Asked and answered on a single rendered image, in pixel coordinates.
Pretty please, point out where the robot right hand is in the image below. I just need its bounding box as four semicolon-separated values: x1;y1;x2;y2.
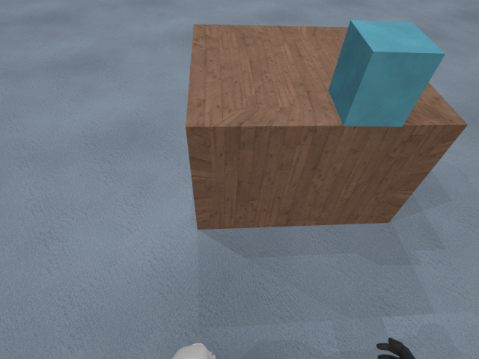
376;337;415;359

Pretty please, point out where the carton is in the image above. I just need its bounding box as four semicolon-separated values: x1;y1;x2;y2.
329;20;445;127

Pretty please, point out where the pedestal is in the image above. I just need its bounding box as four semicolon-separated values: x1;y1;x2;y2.
186;24;468;230

